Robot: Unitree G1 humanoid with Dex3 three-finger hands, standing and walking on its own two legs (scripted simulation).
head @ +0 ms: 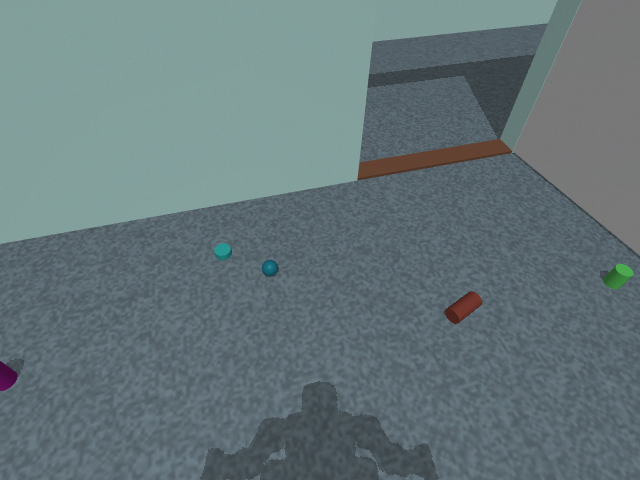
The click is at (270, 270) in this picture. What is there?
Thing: free ball
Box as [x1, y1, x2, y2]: [262, 260, 277, 275]
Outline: 267,260 263,263 262,270 265,274 272,275 276,272 277,265 274,261
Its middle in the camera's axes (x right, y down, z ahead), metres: -0.20 +0.12 +1.53
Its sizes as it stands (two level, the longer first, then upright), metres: 0.064 0.064 0.064
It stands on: the floor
